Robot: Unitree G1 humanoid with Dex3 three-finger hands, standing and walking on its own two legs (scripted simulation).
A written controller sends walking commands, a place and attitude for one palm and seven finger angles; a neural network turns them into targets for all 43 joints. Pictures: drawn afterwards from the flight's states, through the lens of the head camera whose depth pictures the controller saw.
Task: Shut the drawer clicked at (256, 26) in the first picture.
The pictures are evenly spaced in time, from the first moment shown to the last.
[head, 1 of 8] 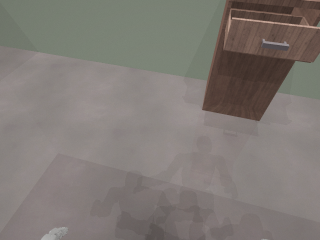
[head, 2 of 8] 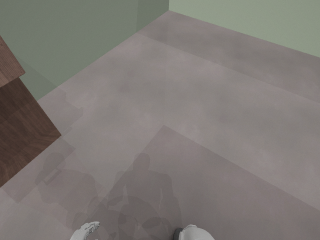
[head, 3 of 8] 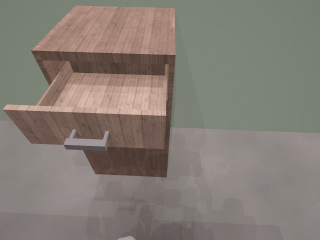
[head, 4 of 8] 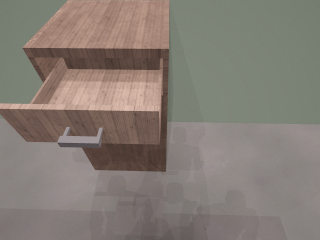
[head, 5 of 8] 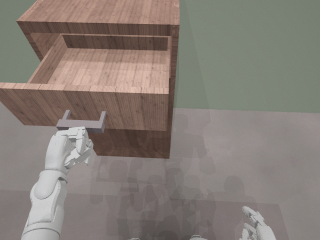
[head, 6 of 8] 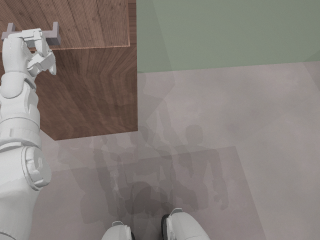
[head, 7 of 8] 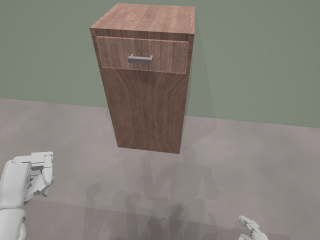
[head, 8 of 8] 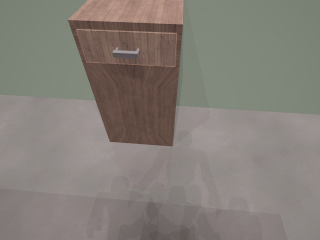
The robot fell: no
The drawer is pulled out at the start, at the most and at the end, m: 0.24 0.24 0.00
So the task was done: yes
